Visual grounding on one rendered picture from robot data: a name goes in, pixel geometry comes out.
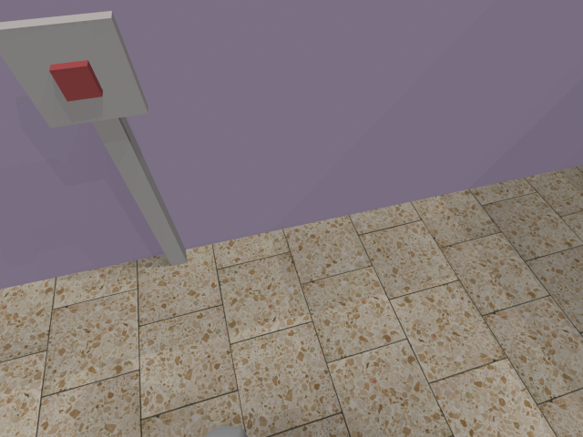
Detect panel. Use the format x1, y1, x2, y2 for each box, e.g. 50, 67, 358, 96
0, 11, 187, 266

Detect button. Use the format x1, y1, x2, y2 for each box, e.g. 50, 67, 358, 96
49, 60, 103, 101

